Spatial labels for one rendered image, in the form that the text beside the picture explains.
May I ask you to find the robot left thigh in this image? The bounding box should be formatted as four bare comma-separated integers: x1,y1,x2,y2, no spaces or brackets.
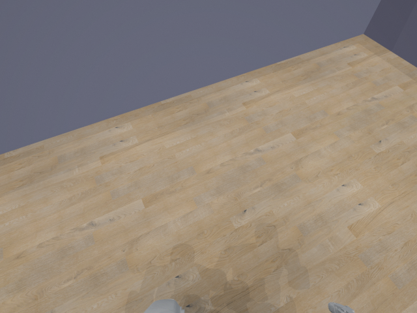
144,299,185,313

